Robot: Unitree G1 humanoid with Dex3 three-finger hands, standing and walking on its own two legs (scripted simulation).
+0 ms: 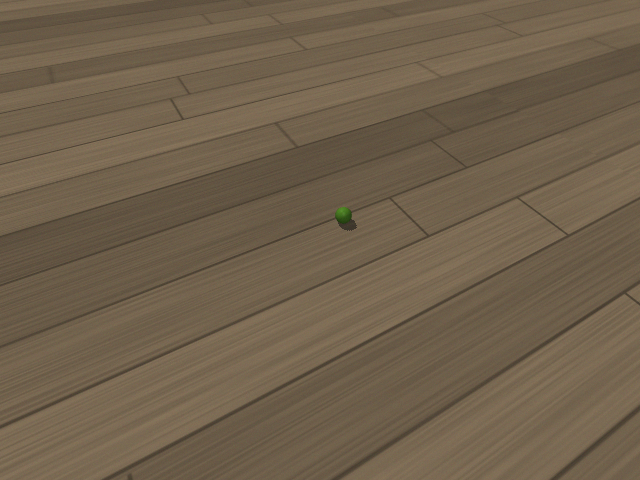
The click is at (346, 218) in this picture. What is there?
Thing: free ball
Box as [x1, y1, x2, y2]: [335, 207, 351, 223]
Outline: 341,207 336,211 335,216 339,222 344,223 350,219 351,213 347,208
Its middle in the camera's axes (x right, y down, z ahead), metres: +0.12 -0.10 +1.76
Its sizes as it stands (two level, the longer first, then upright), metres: 0.076 0.076 0.076
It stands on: the floor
